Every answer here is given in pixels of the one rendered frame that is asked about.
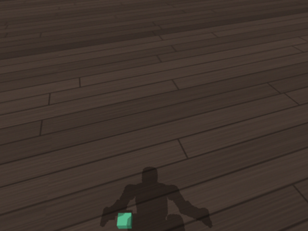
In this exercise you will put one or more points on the small box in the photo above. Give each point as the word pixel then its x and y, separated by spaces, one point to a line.
pixel 124 221

